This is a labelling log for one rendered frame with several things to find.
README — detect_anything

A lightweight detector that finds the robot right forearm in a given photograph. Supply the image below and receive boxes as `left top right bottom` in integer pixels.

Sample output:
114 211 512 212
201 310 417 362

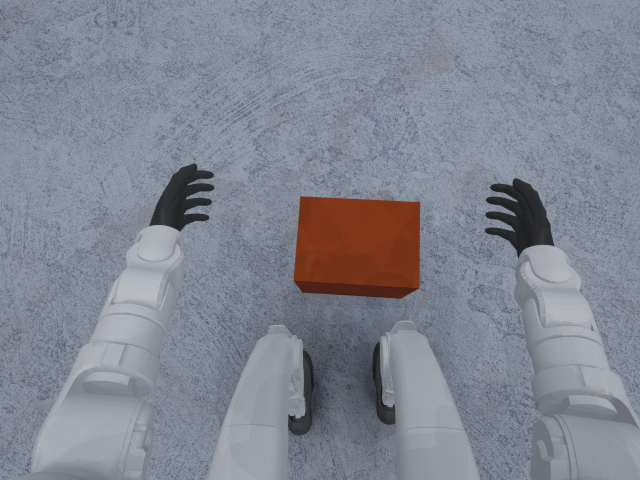
514 245 640 430

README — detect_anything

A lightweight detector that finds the carton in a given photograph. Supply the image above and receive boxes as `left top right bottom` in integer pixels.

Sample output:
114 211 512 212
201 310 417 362
294 196 420 299

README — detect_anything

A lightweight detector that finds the robot left hand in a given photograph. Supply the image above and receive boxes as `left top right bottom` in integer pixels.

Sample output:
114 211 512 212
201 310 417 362
149 163 214 231

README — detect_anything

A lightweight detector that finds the robot right thigh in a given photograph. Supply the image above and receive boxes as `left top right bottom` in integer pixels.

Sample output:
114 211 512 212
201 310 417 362
380 330 481 480

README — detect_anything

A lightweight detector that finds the robot left upper arm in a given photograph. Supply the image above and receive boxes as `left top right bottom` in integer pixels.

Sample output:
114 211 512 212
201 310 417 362
12 392 155 480

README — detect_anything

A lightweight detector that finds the robot right upper arm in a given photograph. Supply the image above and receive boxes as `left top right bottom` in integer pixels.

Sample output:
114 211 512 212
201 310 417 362
530 413 640 480

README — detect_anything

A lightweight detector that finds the robot right hand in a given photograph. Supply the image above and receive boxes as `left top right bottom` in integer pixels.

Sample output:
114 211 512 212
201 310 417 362
485 178 554 258

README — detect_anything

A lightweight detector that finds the robot left forearm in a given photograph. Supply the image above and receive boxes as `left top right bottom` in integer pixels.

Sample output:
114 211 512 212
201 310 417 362
31 225 184 473

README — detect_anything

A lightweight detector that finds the robot left shin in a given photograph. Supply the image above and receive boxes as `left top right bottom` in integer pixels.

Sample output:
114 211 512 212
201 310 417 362
255 325 306 416

